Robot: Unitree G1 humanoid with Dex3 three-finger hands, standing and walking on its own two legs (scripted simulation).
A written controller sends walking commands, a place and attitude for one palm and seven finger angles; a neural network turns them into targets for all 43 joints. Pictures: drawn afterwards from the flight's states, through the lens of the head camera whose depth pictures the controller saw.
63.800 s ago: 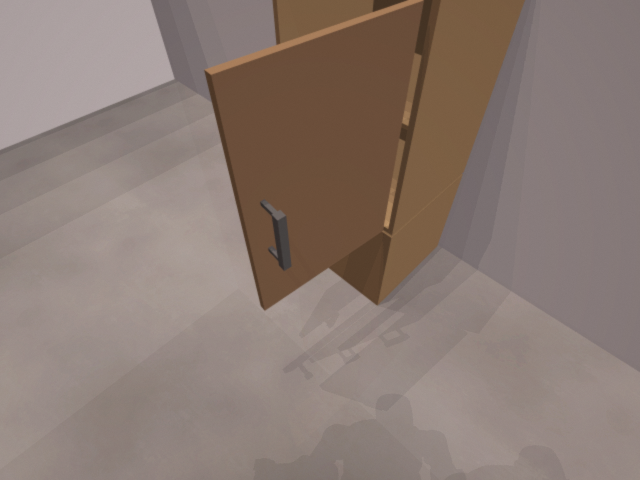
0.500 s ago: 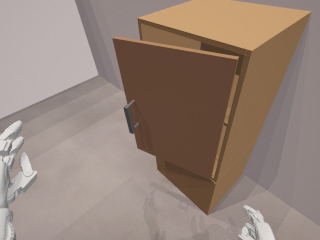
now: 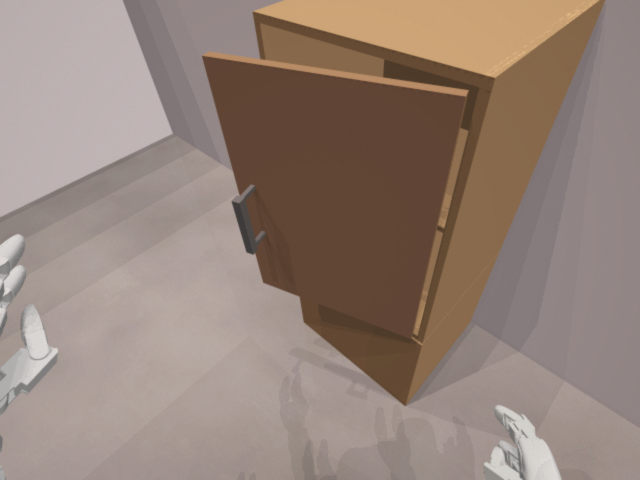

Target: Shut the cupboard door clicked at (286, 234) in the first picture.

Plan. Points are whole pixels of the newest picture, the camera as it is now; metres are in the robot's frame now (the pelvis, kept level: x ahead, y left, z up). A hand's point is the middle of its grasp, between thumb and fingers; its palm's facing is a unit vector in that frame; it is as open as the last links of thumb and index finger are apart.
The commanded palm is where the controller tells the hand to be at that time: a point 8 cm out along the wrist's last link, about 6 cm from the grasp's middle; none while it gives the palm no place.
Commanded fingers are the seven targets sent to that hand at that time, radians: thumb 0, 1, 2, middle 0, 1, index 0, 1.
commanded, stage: step back with the hand held close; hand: left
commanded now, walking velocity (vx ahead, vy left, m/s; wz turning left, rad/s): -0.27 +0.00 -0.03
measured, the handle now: (251, 220) +0.62 +0.20 -0.07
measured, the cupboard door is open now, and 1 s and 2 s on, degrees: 18 18 18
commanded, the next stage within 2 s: stop stepping back and stand still in 1.24 s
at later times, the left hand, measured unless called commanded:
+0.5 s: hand out of the picture +0.12 +0.28 +0.16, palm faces +0.48 -0.75 -0.46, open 7.4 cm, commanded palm +0.07 +0.31 +0.18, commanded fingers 0.00 0.90 0.90 -0.20 -0.30 -0.20 -0.30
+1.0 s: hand out of the picture +0.06 +0.29 +0.17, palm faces +0.51 -0.73 -0.45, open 7.4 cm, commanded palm -0.01 +0.32 +0.18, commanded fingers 0.00 0.90 0.90 -0.20 -0.30 -0.20 -0.30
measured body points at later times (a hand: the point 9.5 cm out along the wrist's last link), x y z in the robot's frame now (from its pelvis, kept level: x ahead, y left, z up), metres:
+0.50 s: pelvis -0.07 +0.01 -0.01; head -0.07 +0.01 +0.44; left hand +0.09 +0.32 +0.19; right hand +0.10 -0.24 -0.09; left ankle +0.00 +0.12 -0.74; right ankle -0.01 -0.13 -0.74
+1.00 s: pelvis -0.12 +0.01 -0.02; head -0.12 +0.03 +0.43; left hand +0.03 +0.32 +0.19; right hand +0.05 -0.22 -0.09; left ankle +0.00 +0.12 -0.74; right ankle -0.03 -0.12 -0.73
